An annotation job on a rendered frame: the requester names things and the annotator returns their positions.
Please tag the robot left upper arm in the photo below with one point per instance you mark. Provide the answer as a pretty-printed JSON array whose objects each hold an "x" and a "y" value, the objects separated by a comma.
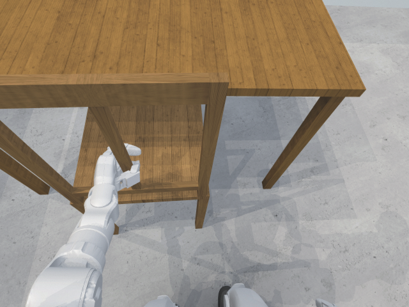
[{"x": 68, "y": 287}]

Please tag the left robot shin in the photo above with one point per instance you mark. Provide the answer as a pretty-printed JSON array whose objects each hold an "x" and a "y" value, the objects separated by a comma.
[{"x": 163, "y": 297}]

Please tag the left robot forearm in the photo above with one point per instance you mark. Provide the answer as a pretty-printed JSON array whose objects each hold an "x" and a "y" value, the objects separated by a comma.
[{"x": 92, "y": 236}]

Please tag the robot left hand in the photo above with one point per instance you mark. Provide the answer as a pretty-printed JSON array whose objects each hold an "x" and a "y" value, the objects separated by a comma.
[{"x": 108, "y": 171}]

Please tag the right robot thigh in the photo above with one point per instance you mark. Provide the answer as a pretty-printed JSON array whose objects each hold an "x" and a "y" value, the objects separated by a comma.
[{"x": 243, "y": 297}]

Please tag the chair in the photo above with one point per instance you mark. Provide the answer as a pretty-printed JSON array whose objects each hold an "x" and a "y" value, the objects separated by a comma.
[{"x": 160, "y": 113}]

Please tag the table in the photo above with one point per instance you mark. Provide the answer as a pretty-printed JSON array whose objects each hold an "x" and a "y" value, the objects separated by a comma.
[{"x": 269, "y": 48}]

